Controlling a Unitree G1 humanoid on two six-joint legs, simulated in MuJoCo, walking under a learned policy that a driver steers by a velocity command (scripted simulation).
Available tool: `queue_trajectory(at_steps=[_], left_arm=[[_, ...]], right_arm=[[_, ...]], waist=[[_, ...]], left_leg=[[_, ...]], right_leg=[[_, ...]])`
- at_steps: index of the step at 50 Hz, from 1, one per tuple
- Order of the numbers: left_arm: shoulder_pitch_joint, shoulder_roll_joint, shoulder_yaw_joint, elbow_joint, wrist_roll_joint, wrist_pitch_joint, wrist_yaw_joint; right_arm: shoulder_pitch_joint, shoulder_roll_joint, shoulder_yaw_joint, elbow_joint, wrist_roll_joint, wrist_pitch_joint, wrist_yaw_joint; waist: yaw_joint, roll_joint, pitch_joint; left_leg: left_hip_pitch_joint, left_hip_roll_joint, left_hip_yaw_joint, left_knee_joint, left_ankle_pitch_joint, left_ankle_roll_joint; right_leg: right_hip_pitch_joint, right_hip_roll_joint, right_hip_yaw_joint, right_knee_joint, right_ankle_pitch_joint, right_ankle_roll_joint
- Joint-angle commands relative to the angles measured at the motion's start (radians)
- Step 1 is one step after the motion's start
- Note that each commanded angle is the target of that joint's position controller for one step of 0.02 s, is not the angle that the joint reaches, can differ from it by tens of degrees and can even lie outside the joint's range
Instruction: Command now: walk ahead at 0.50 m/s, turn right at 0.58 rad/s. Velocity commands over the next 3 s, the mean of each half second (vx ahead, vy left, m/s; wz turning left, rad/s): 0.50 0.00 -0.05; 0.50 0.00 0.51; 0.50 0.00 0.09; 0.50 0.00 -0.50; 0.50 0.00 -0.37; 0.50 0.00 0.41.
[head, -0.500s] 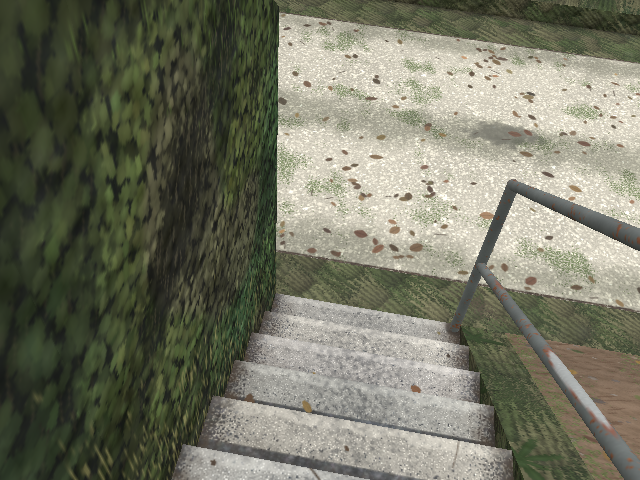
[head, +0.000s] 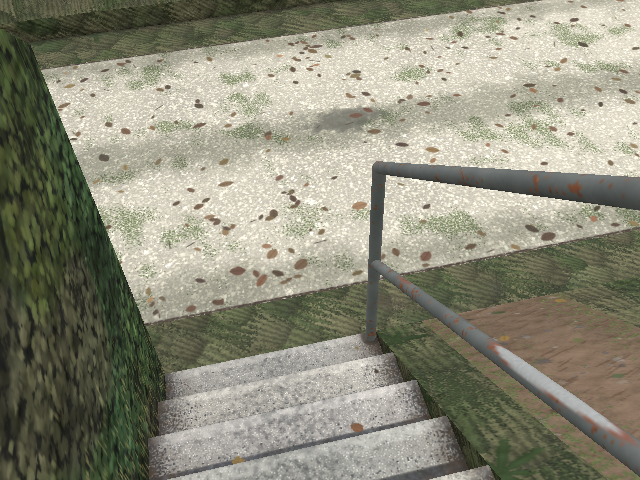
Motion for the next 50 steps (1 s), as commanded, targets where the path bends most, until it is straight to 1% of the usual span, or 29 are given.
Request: queue_trajectory(at_steps=[1,5,6,8,11,12,13,15,16,17,18,20,21,22,25,26,28,31,37,38,39,40,41,42,43,44,46,48,50], left_arm=[[-0.038,0.061,0.005,-0.131,-0.024,-0.003,0.014],[-0.011,0.038,0.001,-0.075,0.026,-0.002,-0.022],[-0.094,0.100,0.016,-0.104,0.030,-0.014,-0.040],[-0.287,0.033,-0.028,-0.159,0.065,-0.020,-0.066],[-0.446,-0.027,-0.056,-0.267,0.046,-0.006,-0.091],[-0.418,0.007,-0.046,-0.283,0.027,-0.004,-0.087],[-0.249,0.052,-0.019,-0.214,0.020,0.002,-0.092],[0.223,0.166,0.038,-0.066,0.042,0.011,-0.083],[0.351,0.174,0.039,-0.011,0.065,0.009,-0.075],[0.249,0.187,0.017,0.005,0.091,-0.007,-0.094],[0.200,0.148,0.012,-0.010,0.054,0.007,-0.117],[0.109,0.096,-0.010,0.004,0.043,0.014,-0.133],[0.032,0.148,0.009,0.009,0.079,0.015,-0.132],[-0.001,0.078,-0.004,0.015,0.098,0.005,-0.116],[-0.067,0.024,-0.030,0.051,0.100,-0.033,-0.030],[-0.040,0.088,-0.014,0.078,0.125,-0.042,-0.016],[-0.018,0.063,-0.010,0.089,0.083,-0.056,0.002],[0.038,0.054,-0.024,0.116,0.051,-0.046,0.056],[0.009,0.167,0.018,0.076,0.073,-0.028,-0.012],[0.027,0.143,0.018,0.051,0.037,-0.012,-0.013],[0.083,0.143,0.028,0.133,0.053,-0.006,-0.014],[-0.048,0.204,0.042,0.121,0.057,-0.032,-0.023],[-0.120,0.201,0.044,0.064,0.040,-0.054,-0.007],[0.152,0.050,0.024,0.061,0.078,-0.092,-0.015],[0.140,0.095,0.017,0.024,0.087,-0.106,-0.013],[0.054,0.128,0.026,-0.017,0.053,-0.100,-0.014],[-0.117,0.104,0.021,-0.094,-0.012,-0.081,0.021],[-0.161,0.146,0.045,-0.095,0.051,-0.048,0.015],[-0.051,0.118,0.042,-0.075,0.102,-0.044,0.020]], right_arm=[[0.122,-0.029,0.007,0.031,0.006,0.010,-0.025],[-0.054,-0.144,-0.017,0.057,-0.014,0.009,-0.104],[0.061,-0.035,0.001,0.078,0.040,0.007,-0.117],[0.208,0.058,0.032,0.124,0.067,0.010,-0.139],[0.166,-0.023,0.015,0.101,0.044,0.053,-0.124],[0.180,-0.013,0.008,0.114,0.049,0.056,-0.115],[0.084,-0.017,0.000,0.108,0.050,0.053,-0.106],[0.029,-0.010,-0.009,0.098,0.085,0.035,-0.063],[0.077,0.036,-0.009,0.138,0.079,0.025,-0.071],[0.330,0.112,0.006,0.122,0.094,0.023,-0.051],[0.288,0.038,0.007,0.082,0.086,0.035,-0.053],[0.155,0.014,-0.008,0.027,0.064,0.079,-0.069],[0.132,0.045,0.005,-0.022,0.089,0.110,-0.070],[0.049,0.064,0.007,-0.035,0.090,0.129,-0.079],[-0.001,0.044,-0.001,-0.087,0.042,0.121,-0.093],[0.051,0.055,0.002,-0.068,0.026,0.115,-0.081],[-0.019,-0.015,-0.015,-0.119,0.046,0.098,-0.061],[-0.199,0.028,0.010,-0.184,0.016,0.099,-0.020],[-0.158,-0.044,-0.022,-0.178,0.033,0.158,0.024],[-0.233,-0.032,-0.008,-0.195,0.072,0.148,0.016],[-0.152,-0.034,-0.028,-0.141,0.065,0.147,0.012],[0.214,-0.132,-0.069,-0.006,0.049,0.147,0.010],[0.325,-0.200,-0.078,-0.007,0.035,0.117,0.009],[0.283,-0.253,-0.063,0.054,0.024,0.087,0.013],[0.241,-0.199,-0.057,0.022,0.056,0.084,0.016],[0.193,-0.147,-0.046,0.002,0.056,0.088,0.018],[0.082,-0.190,-0.056,-0.019,0.045,0.079,-0.003],[-0.045,-0.035,0.005,-0.057,0.005,0.062,-0.044],[-0.041,-0.151,-0.020,-0.052,-0.006,0.050,-0.090]], waist=[[0.093,0.033,0.117],[0.182,-0.040,0.130],[0.123,-0.077,0.138],[0.013,-0.036,0.142],[-0.054,-0.011,0.184],[-0.052,-0.006,0.197],[0.039,0.121,0.137],[0.269,0.047,0.010],[0.323,-0.104,0.048],[0.110,-0.312,-0.099],[0.133,-0.268,-0.207],[0.070,-0.046,-0.072],[0.011,-0.086,-0.042],[0.017,-0.079,0.067],[-0.010,-0.135,0.167],[-0.038,-0.171,0.123],[-0.009,-0.134,0.099],[0.043,-0.114,0.135],[0.056,-0.172,0.132],[0.124,-0.112,0.218],[0.080,-0.140,0.119],[-0.125,-0.189,-0.039],[-0.223,0.081,0.039],[0.006,0.425,-0.006],[0.000,0.346,-0.071],[0.013,0.076,-0.041],[0.061,-0.020,0.024],[0.116,-0.091,0.092],[0.146,-0.017,-0.005]], left_leg=[[0.088,0.365,-0.357,-0.024,0.845,0.096],[-0.456,0.274,-0.301,0.042,0.698,0.070],[-0.265,0.204,-0.262,0.144,0.367,0.028],[-0.012,0.140,-0.222,0.235,0.153,0.013],[-0.335,0.113,-0.193,0.202,0.123,0.085],[-0.308,0.109,-0.185,0.262,0.184,0.082],[-0.277,0.127,-0.274,0.410,0.167,0.088],[-0.230,0.022,-0.190,0.897,0.457,-0.002],[-0.451,-0.140,-0.126,1.401,-0.240,-0.062],[-0.742,-0.084,-0.235,1.530,-0.567,-0.093],[-0.801,-0.018,-0.233,1.490,-0.497,-0.097],[-0.799,0.035,-0.137,1.429,-0.303,-0.083],[-0.725,0.099,-0.166,1.254,-0.076,-0.070],[-0.775,0.136,-0.216,1.194,0.050,-0.066],[-0.605,0.114,-0.213,0.767,0.349,-0.108],[-0.572,0.109,-0.193,0.783,0.402,-0.113],[-0.664,0.126,-0.258,0.575,0.595,-0.085],[-0.497,0.068,-0.182,0.187,0.988,-0.080],[-0.289,0.050,-0.016,0.274,0.744,-0.031],[-0.405,0.097,-0.004,-0.144,0.545,-0.028],[-0.113,0.106,0.012,-0.193,0.622,0.000],[0.379,0.015,0.113,0.110,0.741,0.016],[0.296,0.104,-0.034,-0.306,0.806,0.121],[0.559,0.168,-0.258,0.087,1.190,0.231],[0.512,0.239,-0.367,0.053,1.130,0.293],[0.408,0.244,-0.418,-0.008,0.753,0.279],[0.163,0.409,-0.811,-0.179,-0.021,0.335],[-0.147,0.278,-0.648,-0.079,0.201,0.255],[-0.289,0.180,-0.507,-0.045,0.519,0.221]], right_leg=[[-0.445,-0.213,0.077,-0.140,0.301,-0.021],[0.123,-0.232,-0.075,-0.668,0.791,0.100],[-0.078,-0.270,0.048,-0.895,1.008,0.051],[-0.231,-0.280,0.001,-1.239,1.234,0.032],[0.252,-0.220,-0.131,-1.453,1.215,0.090],[0.282,-0.210,-0.158,-1.483,1.126,0.092],[0.381,-0.266,-0.062,-1.416,1.147,0.072],[0.718,-0.302,-0.111,-1.655,1.163,0.011],[0.913,-0.420,-0.059,-1.683,1.514,-0.077],[1.170,-0.638,0.114,-1.265,1.949,-0.176],[1.149,-0.644,0.164,-1.303,1.657,-0.199],[0.766,-0.587,0.127,-1.423,1.038,-0.185],[0.512,-0.667,0.281,-1.563,0.546,-0.218],[0.384,-0.661,0.314,-1.607,0.340,-0.177],[0.144,-0.503,0.047,-1.558,0.625,-0.081],[0.180,-0.489,0.021,-1.498,0.719,-0.089],[0.333,-0.462,-0.030,-1.425,0.605,-0.028],[0.241,-0.418,-0.189,-1.286,0.422,0.001],[0.265,-0.531,-0.153,-1.022,0.461,0.024],[0.416,-0.508,-0.202,-0.993,0.535,0.053],[0.391,-0.493,-0.205,-0.792,0.624,0.044],[0.153,-0.518,-0.232,-0.526,0.934,0.059],[0.159,-0.320,-0.287,0.054,0.440,0.146],[-0.294,-0.204,-0.142,0.210,-0.204,0.176],[-0.350,-0.245,-0.084,0.128,-0.230,0.185],[-0.409,-0.273,-0.083,0.005,-0.088,0.158],[-0.524,-0.354,0.028,-0.371,0.232,0.116],[-0.320,-0.335,0.036,-0.647,0.501,0.164],[-0.035,-0.271,-0.035,-0.728,0.751,0.193]])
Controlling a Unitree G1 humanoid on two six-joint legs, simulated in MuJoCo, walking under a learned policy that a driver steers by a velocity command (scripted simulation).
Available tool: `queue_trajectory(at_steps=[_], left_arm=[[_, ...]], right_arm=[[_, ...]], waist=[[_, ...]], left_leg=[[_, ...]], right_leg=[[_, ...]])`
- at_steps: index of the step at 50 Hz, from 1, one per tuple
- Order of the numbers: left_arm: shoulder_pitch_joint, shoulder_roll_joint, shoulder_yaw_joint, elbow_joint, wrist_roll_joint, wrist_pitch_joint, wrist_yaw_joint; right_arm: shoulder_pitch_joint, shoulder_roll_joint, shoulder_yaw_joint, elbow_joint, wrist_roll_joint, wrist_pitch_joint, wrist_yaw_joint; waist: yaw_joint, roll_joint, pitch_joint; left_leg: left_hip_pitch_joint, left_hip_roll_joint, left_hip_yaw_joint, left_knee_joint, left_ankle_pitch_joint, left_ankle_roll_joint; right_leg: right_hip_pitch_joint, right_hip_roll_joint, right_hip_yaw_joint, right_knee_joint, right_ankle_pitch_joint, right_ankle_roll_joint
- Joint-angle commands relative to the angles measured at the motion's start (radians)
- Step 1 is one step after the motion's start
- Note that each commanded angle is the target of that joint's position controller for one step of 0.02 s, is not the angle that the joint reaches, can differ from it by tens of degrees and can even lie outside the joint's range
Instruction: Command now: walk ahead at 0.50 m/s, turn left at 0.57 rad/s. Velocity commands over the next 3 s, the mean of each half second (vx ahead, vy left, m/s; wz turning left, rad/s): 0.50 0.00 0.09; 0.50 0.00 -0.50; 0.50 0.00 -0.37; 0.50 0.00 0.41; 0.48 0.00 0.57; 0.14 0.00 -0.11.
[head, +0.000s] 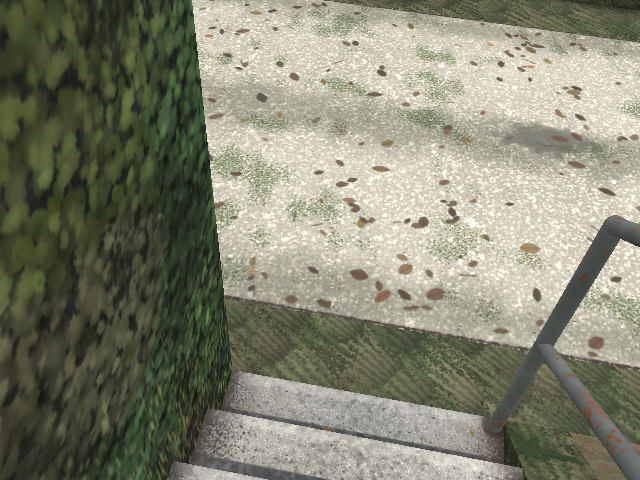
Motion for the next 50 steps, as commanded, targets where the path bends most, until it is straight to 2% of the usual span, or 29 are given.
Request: queue_trajectory(at_steps=[1,2,3,5,7,10,13,14,15,16,18,19,21,23,25,28,30,33,35,37,38,39,40,42,43,45,46,49,50], left_arm=[[0.115,0.106,0.034,-0.034,0.030,0.003,0.001],[0.035,0.111,0.037,-0.059,0.010,-0.007,-0.015],[-0.027,0.104,0.029,-0.096,0.034,-0.012,-0.024],[-0.121,0.025,0.012,-0.165,0.050,0.004,-0.045],[-0.106,0.032,0.013,-0.188,0.044,0.017,-0.065],[-0.060,0.030,0.018,-0.193,0.013,0.013,-0.093],[0.354,0.087,0.060,-0.035,0.014,0.006,-0.106],[0.565,0.069,0.054,0.041,0.017,0.028,-0.102],[0.637,0.037,0.013,0.087,0.014,0.041,-0.113],[0.557,0.101,0.015,0.078,0.012,0.044,-0.119],[0.481,0.167,0.039,0.089,0.024,0.041,-0.104],[0.377,0.230,0.052,0.096,0.029,0.042,-0.083],[0.304,0.070,-0.013,0.085,0.038,-0.001,-0.064],[0.200,0.093,-0.008,0.042,-0.002,-0.007,-0.021],[0.209,0.166,0.013,0.061,0.015,0.006,-0.015],[0.435,0.045,-0.006,0.097,-0.042,-0.001,0.003],[0.430,0.020,-0.003,0.097,-0.054,0.015,0.008],[0.397,0.006,-0.009,0.080,-0.026,0.043,-0.006],[0.361,0.019,-0.015,0.086,-0.033,0.054,-0.023],[0.375,-0.001,-0.010,0.130,-0.056,0.052,-0.035],[0.510,-0.047,-0.012,0.134,-0.078,0.033,-0.061],[0.609,-0.023,-0.021,0.072,-0.092,0.027,-0.063],[0.565,0.022,-0.009,0.065,-0.065,0.028,-0.049],[0.303,0.049,0.006,-0.025,-0.073,0.097,-0.010],[0.249,0.021,-0.003,-0.072,-0.081,0.118,0.008],[0.273,0.013,0.000,-0.064,-0.067,0.114,0.013],[0.320,0.023,0.011,-0.054,-0.061,0.100,0.010],[0.302,-0.056,-0.009,-0.064,-0.015,0.089,-0.017],[0.248,-0.049,-0.015,-0.089,-0.028,0.071,-0.043]], right_arm=[[-0.049,-0.229,-0.038,-0.082,-0.003,-0.047,-0.055],[0.019,-0.163,-0.026,-0.040,0.025,-0.058,-0.063],[0.044,-0.108,-0.013,-0.031,0.060,-0.056,-0.077],[0.009,-0.087,0.001,-0.043,0.049,-0.038,-0.089],[-0.014,-0.120,-0.006,-0.046,0.032,-0.030,-0.081],[0.013,-0.043,0.025,-0.045,0.024,0.002,-0.074],[-0.102,-0.074,0.043,-0.052,0.010,0.018,-0.073],[-0.108,-0.084,0.031,-0.042,-0.002,0.003,-0.047],[-0.046,0.016,0.049,-0.061,-0.040,-0.025,-0.031],[0.095,-0.007,0.056,-0.097,0.008,-0.060,-0.019],[-0.004,-0.067,0.048,-0.128,0.022,-0.080,-0.013],[-0.147,-0.051,0.052,-0.183,0.036,-0.064,-0.027],[-0.307,-0.141,0.011,-0.214,0.029,-0.044,-0.046],[-0.349,-0.115,0.016,-0.253,-0.059,-0.049,-0.053],[-0.168,-0.068,0.018,-0.154,-0.032,-0.059,-0.022],[-0.494,-0.113,0.014,-0.255,-0.015,-0.078,-0.001],[-0.583,-0.073,0.036,-0.323,-0.008,-0.082,0.011],[-0.399,-0.094,0.007,-0.329,-0.004,-0.059,0.008],[-0.231,-0.087,-0.002,-0.267,-0.016,-0.063,0.007],[0.133,-0.160,-0.048,-0.154,-0.021,-0.046,0.009],[0.260,-0.207,-0.029,-0.091,-0.033,-0.034,0.025],[0.293,-0.281,-0.048,-0.052,-0.007,-0.029,0.041],[0.248,-0.247,-0.041,-0.040,0.037,-0.026,0.053],[0.036,-0.179,-0.024,-0.054,0.032,-0.003,0.043],[0.002,-0.215,-0.027,-0.044,0.025,-0.005,0.016],[-0.054,-0.021,0.025,-0.038,0.029,-0.028,-0.027],[-0.132,-0.053,0.017,-0.063,0.014,-0.049,-0.038],[-0.089,-0.165,-0.002,-0.018,-0.042,-0.054,-0.066],[-0.021,-0.139,-0.009,0.021,-0.005,-0.056,-0.075]], waist=[[0.103,0.025,-0.024],[0.071,0.067,-0.004],[0.046,0.068,0.025],[0.018,0.119,0.041],[0.023,0.166,0.041],[0.019,0.114,0.074],[0.164,0.101,0.077],[0.236,-0.040,0.015],[0.170,-0.299,0.003],[0.049,-0.367,-0.082],[0.037,-0.071,-0.138],[-0.005,-0.013,-0.031],[-0.042,0.107,0.094],[-0.066,0.066,0.094],[-0.117,-0.058,-0.039],[0.072,-0.042,0.054],[0.129,0.070,0.116],[0.142,-0.142,0.120],[0.059,-0.087,0.053],[-0.125,-0.015,-0.034],[-0.112,0.175,-0.166],[-0.051,0.304,-0.247],[-0.041,0.269,-0.163],[0.013,0.022,0.032],[0.035,0.122,0.122],[0.065,0.193,0.188],[0.117,0.113,0.209],[0.122,0.200,0.111],[0.095,0.216,0.095]], left_leg=[[-0.155,0.208,-0.312,-0.184,0.639,0.187],[-0.053,0.201,-0.335,-0.112,0.511,0.169],[-0.107,0.130,-0.257,-0.081,0.363,0.144],[-0.259,0.058,-0.203,-0.094,0.229,0.109],[-0.307,0.071,-0.197,-0.034,0.171,0.105],[-0.154,0.074,-0.230,0.193,0.234,0.100],[-0.061,0.078,-0.132,0.670,0.678,0.071],[-0.366,0.016,-0.039,1.135,0.388,0.006],[-0.819,-0.069,0.065,1.533,-0.496,-0.044],[-0.971,0.020,0.029,1.559,-0.489,-0.076],[-0.884,0.157,-0.004,1.270,-0.223,-0.084],[-0.877,0.184,-0.008,1.160,-0.185,-0.100],[-0.792,0.217,-0.054,0.860,0.112,-0.102],[-0.299,0.201,0.037,0.276,0.477,-0.147],[-0.030,0.158,0.083,0.377,0.633,-0.136],[-0.593,0.161,-0.087,0.027,0.718,-0.117],[-0.223,0.114,0.035,-0.371,0.986,-0.139],[-0.030,0.126,0.000,-0.426,0.857,-0.122],[0.176,0.115,0.052,-0.473,0.962,-0.102],[0.619,0.318,-0.045,-0.431,1.120,-0.081],[0.937,0.488,-0.134,-0.080,1.501,0.017],[1.003,0.585,-0.320,-0.026,1.296,0.130],[0.868,0.559,-0.293,-0.078,1.123,0.154],[0.402,0.502,-0.396,-0.378,0.283,0.147],[0.242,0.562,-0.475,-0.391,0.323,0.148],[0.050,0.372,-0.207,-0.282,0.345,-0.029],[-0.152,0.304,-0.058,-0.318,0.369,-0.056],[-0.137,0.355,-0.059,-0.230,0.794,0.018],[-0.002,0.378,-0.044,-0.155,0.599,0.033]], right_leg=[[0.149,0.053,-0.017,-0.271,0.475,0.016],[0.053,0.033,0.047,-0.380,0.586,-0.001],[0.128,0.060,0.025,-0.623,0.753,-0.021],[0.383,0.129,-0.039,-0.783,0.878,-0.033],[0.498,0.131,-0.069,-0.784,0.888,-0.049],[0.458,0.113,-0.069,-0.869,0.675,-0.056],[0.713,0.020,-0.096,-1.297,0.676,-0.121],[1.046,-0.077,0.007,-1.223,0.892,-0.227],[1.329,-0.154,0.115,-0.782,1.397,-0.322],[1.409,-0.223,0.236,-0.696,1.390,-0.421],[1.130,-0.249,0.371,-0.854,0.769,-0.496],[0.898,-0.305,0.596,-0.975,0.362,-0.538],[0.612,-0.203,0.553,-0.960,0.363,-0.419],[0.270,0.028,0.270,-0.980,0.552,-0.295],[0.223,0.041,0.217,-0.899,0.633,-0.284],[0.755,0.036,0.418,-0.680,0.243,-0.327],[0.467,0.143,0.264,-0.671,0.097,-0.261],[0.454,0.194,0.333,-0.545,0.035,-0.302],[0.465,0.247,0.335,-0.281,0.089,-0.268],[0.165,0.318,0.240,0.203,-0.295,-0.176],[-0.094,0.350,0.208,0.626,-0.705,-0.113],[-0.224,0.281,0.203,0.788,-0.697,-0.069],[-0.277,0.217,0.162,0.730,-0.570,-0.074],[-0.267,0.112,0.000,0.614,-0.284,-0.092],[-0.262,0.082,0.010,0.612,-0.217,-0.099],[-0.248,0.053,0.089,0.401,0.088,-0.133],[-0.050,0.046,0.109,0.076,0.272,-0.116],[0.089,0.064,0.043,-0.053,0.430,-0.059],[-0.044,0.017,0.104,-0.135,0.530,-0.068]])
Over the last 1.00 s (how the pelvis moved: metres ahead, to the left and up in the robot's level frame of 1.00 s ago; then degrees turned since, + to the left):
0.50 0.05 -0.39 20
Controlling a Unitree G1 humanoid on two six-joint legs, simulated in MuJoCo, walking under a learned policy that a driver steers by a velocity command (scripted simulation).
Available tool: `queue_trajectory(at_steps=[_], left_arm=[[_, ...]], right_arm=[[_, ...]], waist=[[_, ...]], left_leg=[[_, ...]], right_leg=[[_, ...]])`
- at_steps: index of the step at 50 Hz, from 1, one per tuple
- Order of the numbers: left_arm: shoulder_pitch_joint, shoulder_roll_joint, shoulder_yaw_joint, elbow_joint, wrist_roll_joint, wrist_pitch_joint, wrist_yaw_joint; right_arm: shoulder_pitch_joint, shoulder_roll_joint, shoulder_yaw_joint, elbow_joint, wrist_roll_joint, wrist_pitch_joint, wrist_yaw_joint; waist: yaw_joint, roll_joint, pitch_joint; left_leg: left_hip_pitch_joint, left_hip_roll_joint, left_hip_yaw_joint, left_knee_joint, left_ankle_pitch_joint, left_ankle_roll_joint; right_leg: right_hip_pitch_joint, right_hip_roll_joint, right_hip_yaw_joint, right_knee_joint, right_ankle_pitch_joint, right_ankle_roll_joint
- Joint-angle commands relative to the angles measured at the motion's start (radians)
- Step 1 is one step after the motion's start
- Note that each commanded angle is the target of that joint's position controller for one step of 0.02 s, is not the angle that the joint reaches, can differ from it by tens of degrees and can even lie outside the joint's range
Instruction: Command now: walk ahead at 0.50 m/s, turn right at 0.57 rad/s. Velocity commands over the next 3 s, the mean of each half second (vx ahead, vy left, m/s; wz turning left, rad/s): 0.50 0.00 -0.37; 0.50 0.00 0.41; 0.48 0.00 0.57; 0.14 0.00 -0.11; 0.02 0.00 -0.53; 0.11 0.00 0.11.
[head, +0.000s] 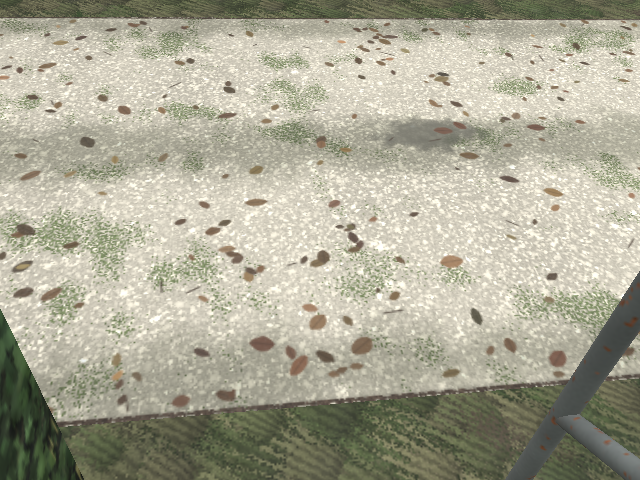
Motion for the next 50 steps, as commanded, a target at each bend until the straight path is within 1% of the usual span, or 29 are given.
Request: queue_trajectory(at_steps=[1,3,11,12,13,14,15,16,17,19,20,23,25,27,29,32,36,37,38,40,41,42,43,44,45,46,48,49,50], left_arm=[[0.013,0.042,-0.003,-0.073,0.011,-0.021,-0.045],[-0.114,0.022,-0.013,-0.104,0.036,-0.026,-0.058],[-0.308,-0.002,-0.034,-0.216,-0.012,0.002,-0.102],[-0.252,0.056,-0.014,-0.195,0.007,-0.013,-0.111],[-0.024,0.093,0.007,-0.129,-0.018,-0.007,-0.088],[0.253,0.163,0.048,-0.005,-0.008,-0.012,-0.073],[0.392,0.174,0.043,0.090,-0.002,-0.025,-0.071],[0.344,0.150,0.006,0.101,0.024,-0.032,-0.081],[0.350,0.121,0.001,0.090,0.005,-0.024,-0.084],[0.263,0.166,0.017,0.136,-0.027,-0.016,-0.081],[0.097,0.074,-0.012,0.074,0.020,-0.042,-0.083],[-0.019,0.060,-0.021,0.067,0.055,-0.072,-0.055],[0.024,0.143,0.002,0.099,0.078,-0.085,-0.028],[0.038,0.078,0.002,0.113,0.040,-0.107,0.002],[0.050,0.043,-0.017,0.123,0.020,-0.102,0.014],[0.044,0.083,-0.012,0.110,0.025,-0.089,0.029],[0.120,0.046,-0.001,0.086,0.016,-0.082,0.001],[0.137,0.076,0.012,0.105,0.020,-0.066,0.006],[0.037,0.127,0.021,0.097,0.028,-0.057,0.008],[-0.020,0.102,0.011,0.090,0.026,-0.076,-0.001],[-0.099,0.119,0.019,0.098,0.041,-0.094,0.002],[-0.006,-0.008,-0.005,0.028,0.056,-0.118,-0.007],[0.001,0.030,-0.007,-0.035,0.048,-0.132,-0.018],[-0.050,0.066,0.000,-0.060,0.010,-0.131,-0.019],[-0.086,0.013,-0.018,-0.101,-0.018,-0.128,-0.008],[-0.181,0.066,-0.005,-0.107,-0.040,-0.114,0.005],[-0.219,0.136,0.018,-0.113,0.015,-0.094,0.016],[-0.242,0.074,0.002,-0.131,0.073,-0.093,0.015],[-0.140,0.047,-0.003,-0.079,0.072,-0.096,-0.001]], right_arm=[[-0.042,-0.121,-0.028,-0.061,0.035,-0.039,-0.029],[0.020,-0.092,-0.021,-0.046,0.054,-0.046,-0.045],[-0.035,-0.158,-0.063,-0.080,0.034,0.011,-0.013],[-0.065,-0.164,-0.070,-0.089,0.027,0.002,-0.001],[-0.152,-0.187,-0.075,-0.075,0.020,-0.009,0.001],[-0.116,-0.147,-0.071,-0.033,0.029,-0.031,0.011],[-0.116,-0.130,-0.076,-0.031,0.012,-0.036,0.015],[0.054,-0.035,-0.056,-0.036,0.027,-0.048,0.038],[0.073,-0.075,-0.053,-0.071,0.039,-0.057,0.047],[-0.113,-0.049,-0.042,-0.172,0.091,-0.023,0.014],[-0.178,-0.048,-0.047,-0.167,0.107,0.000,-0.009],[-0.176,-0.030,-0.042,-0.182,0.021,0.018,-0.008],[-0.122,-0.060,-0.046,-0.167,0.025,0.013,0.004],[-0.258,-0.116,-0.059,-0.230,0.056,0.002,0.025],[-0.349,-0.088,-0.049,-0.268,0.015,0.005,0.058],[-0.384,-0.074,-0.036,-0.274,0.013,0.027,0.096],[-0.485,-0.090,-0.027,-0.313,0.028,0.023,0.101],[-0.492,-0.075,-0.029,-0.313,0.044,0.019,0.110],[-0.341,-0.102,-0.047,-0.272,0.057,0.021,0.112],[-0.060,-0.146,-0.078,-0.184,0.052,0.011,0.102],[0.132,-0.142,-0.072,-0.118,0.036,0.011,0.110],[0.137,-0.187,-0.055,-0.095,0.013,0.006,0.121],[0.067,-0.178,-0.050,-0.140,0.046,0.014,0.127],[0.030,-0.179,-0.055,-0.157,0.052,0.028,0.114],[-0.024,-0.320,-0.101,-0.148,0.060,0.037,0.098],[-0.137,-0.216,-0.066,-0.183,0.045,0.013,0.094],[-0.361,-0.158,-0.040,-0.263,0.045,-0.035,0.045],[-0.371,-0.185,-0.054,-0.251,0.047,-0.032,0.019],[-0.323,-0.211,-0.062,-0.245,0.006,-0.027,0.008]], waist=[[0.058,0.176,0.091],[0.012,0.118,0.131],[-0.104,0.149,0.207],[-0.060,0.187,0.154],[0.069,0.234,0.118],[0.174,0.140,0.012],[0.217,-0.182,0.038],[0.089,-0.342,-0.059],[0.114,-0.253,-0.197],[0.050,-0.008,-0.085],[0.017,0.172,0.012],[-0.057,0.057,0.104],[-0.078,-0.027,0.030],[-0.036,-0.019,0.054],[-0.025,-0.015,0.074],[-0.008,-0.015,0.093],[0.098,0.049,0.167],[0.110,-0.025,0.159],[0.019,-0.098,0.123],[-0.121,0.012,0.040],[-0.250,0.173,0.040],[-0.109,0.438,0.006],[-0.080,0.413,-0.139],[-0.065,0.148,-0.141],[-0.014,0.100,-0.134],[0.031,-0.038,-0.008],[0.115,-0.094,0.115],[0.107,-0.001,0.079],[0.096,0.096,-0.018]], left_leg=[[-0.057,0.242,-0.208,-0.102,0.478,0.051],[-0.057,0.254,-0.208,-0.030,0.402,0.039],[-0.105,0.261,-0.096,0.157,0.293,0.080],[-0.138,0.297,-0.115,0.256,0.453,0.085],[-0.151,0.302,-0.104,0.418,0.542,0.069],[-0.222,0.212,-0.029,0.741,0.651,0.044],[-0.458,0.032,0.055,1.299,-0.163,-0.016],[-0.784,-0.010,-0.166,1.442,-0.473,-0.024],[-0.794,-0.003,-0.263,1.323,-0.406,-0.042],[-0.890,0.070,-0.164,1.188,-0.207,-0.026],[-0.842,0.094,-0.246,0.980,0.148,0.010],[-0.631,0.096,-0.256,0.627,0.413,-0.059],[-0.585,0.083,-0.244,0.632,0.486,-0.089],[-0.699,0.095,-0.373,0.338,0.766,-0.053],[-0.507,0.052,-0.268,0.101,1.041,-0.054],[-0.283,0.017,-0.199,0.065,1.189,-0.059],[-0.560,0.009,-0.135,-0.083,0.811,-0.038],[-0.474,0.009,-0.075,-0.076,0.701,-0.036],[-0.287,0.049,-0.070,-0.120,0.642,-0.005],[0.127,-0.008,0.033,-0.414,0.680,0.081],[0.364,0.090,-0.091,-0.496,0.900,0.174],[0.605,0.178,-0.259,-0.023,1.378,0.238],[0.649,0.233,-0.429,-0.060,1.413,0.318],[0.550,0.252,-0.521,-0.158,0.936,0.337],[0.424,0.338,-0.763,-0.273,0.367,0.399],[0.209,0.347,-0.792,-0.313,0.200,0.337],[-0.204,0.240,-0.662,-0.335,0.426,0.274],[-0.257,0.176,-0.564,-0.309,0.589,0.257],[-0.269,0.142,-0.498,-0.245,0.741,0.244]], right_leg=[[-0.069,-0.050,0.102,-0.260,0.357,-0.023],[-0.083,-0.028,0.119,-0.429,0.524,-0.037],[0.248,-0.037,-0.143,-0.810,0.246,-0.036],[0.358,-0.036,-0.145,-0.665,0.287,-0.062],[0.546,-0.084,-0.132,-0.937,0.066,-0.118],[0.903,-0.029,-0.204,-0.983,0.207,-0.150],[1.075,-0.111,-0.079,-1.013,0.655,-0.209],[1.297,-0.223,0.043,-0.621,0.959,-0.267],[1.263,-0.278,0.131,-0.638,0.680,-0.324],[0.927,-0.370,0.370,-0.902,-0.352,-0.358],[0.671,-0.354,0.358,-0.942,-0.563,-0.279],[0.322,-0.275,0.197,-0.918,-0.228,-0.224],[0.389,-0.275,0.174,-0.858,-0.035,-0.242],[0.528,-0.241,0.131,-0.794,-0.190,-0.166],[0.405,-0.171,-0.042,-0.746,-0.313,-0.151],[0.282,-0.153,-0.091,-0.644,-0.466,-0.147],[0.622,-0.217,-0.043,-0.444,-0.250,-0.128],[0.614,-0.233,-0.032,-0.368,-0.193,-0.137],[0.544,-0.256,-0.033,-0.258,-0.093,-0.133],[0.464,-0.188,-0.161,0.092,0.255,-0.097],[0.257,-0.081,-0.203,0.634,-0.281,-0.070],[-0.221,0.013,-0.186,0.929,-0.903,-0.009],[-0.307,-0.013,-0.112,0.829,-0.860,0.023],[-0.351,-0.048,-0.092,0.661,-0.714,0.015],[-0.378,-0.075,-0.074,0.558,-0.688,0.020],[-0.381,-0.135,-0.008,0.296,-0.453,0.010],[-0.104,-0.154,0.006,-0.094,-0.207,0.072],[0.043,-0.150,-0.028,-0.272,-0.141,0.092],[0.201,-0.115,-0.049,-0.189,0.076,0.091]])
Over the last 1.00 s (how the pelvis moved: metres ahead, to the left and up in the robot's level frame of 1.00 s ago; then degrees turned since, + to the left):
0.53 0.00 -0.39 -17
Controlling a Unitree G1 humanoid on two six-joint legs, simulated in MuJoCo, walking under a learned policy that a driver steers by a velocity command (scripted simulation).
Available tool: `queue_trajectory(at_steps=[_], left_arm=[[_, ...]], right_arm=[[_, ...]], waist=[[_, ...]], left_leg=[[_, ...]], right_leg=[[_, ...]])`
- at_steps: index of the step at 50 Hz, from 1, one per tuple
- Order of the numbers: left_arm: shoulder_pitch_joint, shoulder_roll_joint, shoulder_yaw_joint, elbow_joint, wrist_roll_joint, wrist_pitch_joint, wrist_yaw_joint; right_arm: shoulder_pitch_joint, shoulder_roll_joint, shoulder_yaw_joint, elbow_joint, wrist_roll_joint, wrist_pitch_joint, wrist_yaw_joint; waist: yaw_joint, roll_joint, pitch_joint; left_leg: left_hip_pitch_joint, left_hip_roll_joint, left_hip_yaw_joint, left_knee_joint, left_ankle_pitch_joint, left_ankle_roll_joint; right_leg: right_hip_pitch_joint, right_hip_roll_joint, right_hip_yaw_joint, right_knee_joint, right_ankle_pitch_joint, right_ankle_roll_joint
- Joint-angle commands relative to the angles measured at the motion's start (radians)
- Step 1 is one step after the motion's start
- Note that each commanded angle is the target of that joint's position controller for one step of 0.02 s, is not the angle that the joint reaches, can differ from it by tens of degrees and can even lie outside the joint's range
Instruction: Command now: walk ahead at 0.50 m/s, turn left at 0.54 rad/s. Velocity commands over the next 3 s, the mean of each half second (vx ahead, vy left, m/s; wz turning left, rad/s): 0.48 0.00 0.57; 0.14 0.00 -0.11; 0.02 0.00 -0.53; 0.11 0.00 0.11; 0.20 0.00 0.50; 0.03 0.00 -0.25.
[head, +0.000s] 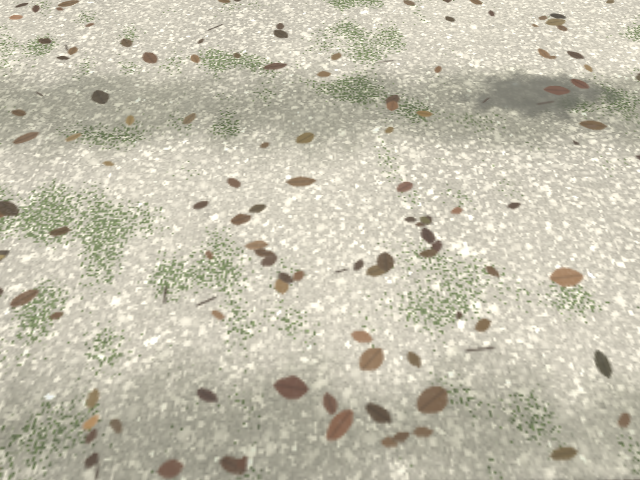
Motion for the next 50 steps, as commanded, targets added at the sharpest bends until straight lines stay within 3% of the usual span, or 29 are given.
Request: queue_trajectory(at_steps=[1,2,3,4,7,10,12,13,14,15,16,17,18,19,20,21,22,24,27,31,33,34,35,36,37,38,40,42,50], left_arm=[[-0.020,0.155,0.038,-0.067,0.002,-0.034,-0.023],[-0.110,0.135,0.029,-0.079,0.006,-0.049,-0.040],[-0.178,0.079,0.010,-0.120,0.045,-0.055,-0.059],[-0.217,0.022,-0.002,-0.144,0.046,-0.040,-0.069],[-0.228,0.055,0.008,-0.222,0.013,-0.024,-0.088],[-0.177,0.089,0.019,-0.211,0.006,-0.047,-0.101],[0.091,0.137,0.052,-0.104,-0.016,-0.036,-0.089],[0.312,0.163,0.067,-0.014,-0.003,-0.027,-0.086],[0.494,0.167,0.068,0.045,0.022,-0.036,-0.094],[0.535,0.215,0.075,0.066,0.003,-0.031,-0.104],[0.478,0.165,0.061,0.035,-0.004,-0.021,-0.106],[0.428,0.263,0.093,0.061,-0.003,-0.019,-0.097],[0.347,0.193,0.071,0.054,0.021,-0.013,-0.082],[0.225,0.141,0.050,0.027,0.039,-0.034,-0.059],[0.153,0.076,0.023,0.045,0.025,-0.044,-0.056],[0.093,0.069,0.010,0.044,0.004,-0.046,-0.054],[0.080,0.075,0.009,0.040,0.029,-0.044,-0.054],[0.108,0.118,0.007,0.067,0.039,-0.049,-0.029],[0.216,0.156,0.013,0.120,-0.009,-0.039,-0.008],[0.284,0.161,0.015,0.158,-0.026,-0.005,-0.014],[0.269,0.180,0.018,0.152,-0.024,0.013,-0.023],[0.255,0.185,0.020,0.137,-0.023,0.010,-0.028],[0.335,0.119,-0.001,0.130,-0.001,-0.009,-0.047],[0.397,0.090,-0.023,0.134,-0.002,-0.009,-0.065],[0.356,0.184,0.005,0.118,-0.024,0.004,-0.073],[0.258,0.188,0.013,0.076,-0.033,0.026,-0.063],[0.230,0.144,0.015,0.065,-0.025,0.084,-0.034],[0.269,0.100,0.013,0.067,-0.012,0.113,-0.025],[0.128,0.141,0.036,-0.045,-0.001,0.138,-0.029]], right_arm=[[-0.105,-0.169,-0.036,-0.129,-0.009,-0.061,-0.073],[-0.037,-0.134,-0.030,-0.122,0.012,-0.070,-0.084],[0.004,-0.097,-0.020,-0.109,0.035,-0.067,-0.094],[0.022,-0.124,-0.022,-0.096,0.035,-0.057,-0.088],[0.009,-0.119,-0.028,-0.097,0.037,-0.042,-0.071],[0.056,-0.089,-0.030,-0.103,0.038,-0.003,-0.081],[0.010,-0.101,-0.027,-0.100,0.015,0.004,-0.063],[0.031,-0.052,-0.017,-0.070,-0.007,-0.008,-0.032],[0.128,0.016,-0.003,-0.052,0.006,-0.026,0.004],[0.184,-0.023,0.008,-0.080,0.056,-0.049,0.006],[0.129,-0.095,0.000,-0.102,0.048,-0.063,-0.004],[0.017,-0.102,0.004,-0.177,0.056,-0.065,-0.019],[-0.074,-0.112,-0.001,-0.190,0.054,-0.041,-0.037],[-0.189,-0.138,-0.018,-0.231,0.066,-0.026,-0.042],[-0.180,-0.140,-0.024,-0.214,0.047,-0.007,-0.041],[-0.199,-0.133,-0.034,-0.227,0.027,0.000,-0.037],[-0.235,-0.103,-0.032,-0.248,0.005,-0.015,-0.025],[-0.269,-0.054,-0.026,-0.284,-0.013,-0.046,-0.010],[-0.347,0.009,0.000,-0.319,-0.011,-0.043,0.023],[-0.437,-0.022,-0.001,-0.360,-0.026,-0.038,0.049],[-0.362,-0.057,-0.010,-0.337,-0.038,-0.049,0.045],[-0.260,-0.122,-0.031,-0.313,-0.048,-0.051,0.029],[-0.114,-0.187,-0.041,-0.290,-0.077,-0.043,0.016],[-0.092,-0.149,-0.027,-0.282,-0.049,-0.033,0.014],[-0.130,-0.134,-0.026,-0.292,-0.033,-0.022,0.007],[-0.226,-0.130,-0.025,-0.303,-0.023,-0.016,0.001],[-0.368,-0.094,-0.015,-0.315,-0.029,-0.007,-0.003],[-0.446,-0.142,-0.033,-0.327,-0.047,0.003,-0.004],[-0.408,-0.189,-0.048,-0.273,-0.016,0.019,-0.038]], waist=[[0.055,0.028,0.008],[-0.004,0.017,0.011],[-0.021,-0.066,0.030],[-0.063,-0.026,0.026],[-0.082,0.184,0.060],[-0.100,0.161,0.055],[0.021,0.098,0.012],[0.086,-0.005,-0.057],[0.125,-0.223,-0.174],[0.121,-0.369,-0.251],[0.127,-0.261,-0.270],[0.094,-0.263,-0.289],[0.062,-0.039,-0.208],[0.030,-0.048,-0.095],[-0.019,-0.011,-0.012],[-0.051,-0.027,0.091],[-0.039,-0.047,0.069],[-0.026,-0.125,0.041],[0.019,-0.080,-0.016],[0.040,-0.059,0.004],[-0.014,-0.046,-0.028],[-0.054,-0.007,-0.096],[-0.068,0.107,-0.288],[-0.070,0.223,-0.472],[-0.068,0.140,-0.461],[-0.043,0.110,-0.343],[0.034,0.065,-0.184],[0.081,0.137,-0.118],[0.052,0.185,-0.114]], left_leg=[[-0.117,0.198,-0.283,-0.119,0.452,0.152],[-0.061,0.181,-0.302,-0.077,0.334,0.150],[-0.194,0.126,-0.253,-0.079,0.194,0.140],[-0.220,0.121,-0.234,-0.123,0.158,0.131],[-0.105,0.103,-0.313,0.005,0.108,0.120],[0.161,0.100,-0.372,0.233,0.140,0.092],[0.096,0.065,-0.366,0.512,0.168,0.068],[-0.163,0.017,-0.276,0.763,-0.092,0.030],[-0.598,-0.078,-0.221,1.130,-0.490,-0.010],[-0.853,-0.032,-0.235,1.386,-0.442,-0.050],[-0.887,0.046,-0.220,1.270,-0.285,-0.056],[-0.947,0.099,-0.116,1.294,-0.192,-0.074],[-0.891,0.154,-0.061,1.270,-0.056,-0.071],[-0.854,0.184,-0.164,1.060,0.142,-0.050],[-0.768,0.209,-0.196,0.972,0.200,-0.043],[-0.647,0.198,-0.187,0.724,0.254,-0.066],[-0.480,0.181,-0.102,0.508,0.350,-0.078],[-0.310,0.152,-0.006,0.209,0.551,-0.100],[-0.217,0.125,0.021,-0.047,0.646,-0.091],[-0.240,0.108,0.055,-0.169,0.507,-0.042],[-0.096,0.079,0.063,-0.298,0.525,-0.003],[0.149,0.139,0.005,-0.309,0.919,0.037],[0.595,0.385,-0.189,-0.169,1.437,0.181],[0.696,0.612,-0.374,-0.170,1.597,0.333],[0.609,0.566,-0.346,-0.208,1.397,0.300],[0.493,0.517,-0.274,-0.258,1.201,0.252],[0.173,0.433,-0.159,-0.373,0.831,0.177],[-0.066,0.377,-0.049,-0.449,0.639,0.152],[-0.027,0.443,-0.015,-0.461,0.320,0.107]], right_leg=[[0.103,0.002,0.052,-0.434,0.618,0.009],[0.090,0.033,0.036,-0.550,0.721,-0.006],[0.259,0.068,0.018,-0.769,0.881,0.001],[0.369,0.116,-0.037,-0.867,0.865,0.005],[0.385,0.091,0.031,-0.983,0.775,-0.034],[0.347,-0.002,0.119,-1.197,0.790,-0.058],[0.636,-0.042,0.067,-1.302,0.804,-0.078],[0.980,-0.084,0.042,-1.139,0.896,-0.091],[1.454,-0.127,0.045,-0.757,1.072,-0.104],[1.575,-0.230,0.172,-0.645,1.090,-0.174],[1.478,-0.230,0.181,-0.707,0.889,-0.183],[1.384,-0.349,0.412,-0.886,0.297,-0.344],[1.147,-0.363,0.505,-1.062,-0.051,-0.367],[0.963,-0.393,0.536,-1.097,-0.016,-0.351],[0.780,-0.325,0.431,-1.086,0.098,-0.288],[0.580,-0.200,0.192,-1.099,0.319,-0.209],[0.468,-0.089,0.021,-1.141,0.400,-0.178],[0.429,-0.042,-0.086,-1.132,0.690,-0.163],[0.596,-0.081,-0.070,-1.119,0.825,-0.150],[0.788,-0.095,-0.018,-1.026,0.856,-0.152],[0.800,-0.062,-0.005,-0.893,0.883,-0.143],[0.681,-0.008,-0.028,-0.760,0.840,-0.118],[0.374,0.053,-0.015,-0.483,0.376,-0.069],[0.289,0.137,0.033,-0.212,-0.473,-0.029],[0.255,0.105,0.072,-0.145,-0.501,-0.031],[0.188,0.082,0.028,-0.141,-0.447,-0.021],[0.275,0.043,-0.003,-0.256,-0.343,0.004],[0.439,0.078,-0.084,-0.338,-0.234,0.029],[0.477,0.051,-0.112,-0.550,-0.128,-0.022]])
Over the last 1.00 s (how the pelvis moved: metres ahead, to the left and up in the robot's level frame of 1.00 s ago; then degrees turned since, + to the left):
0.52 -0.05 -0.38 6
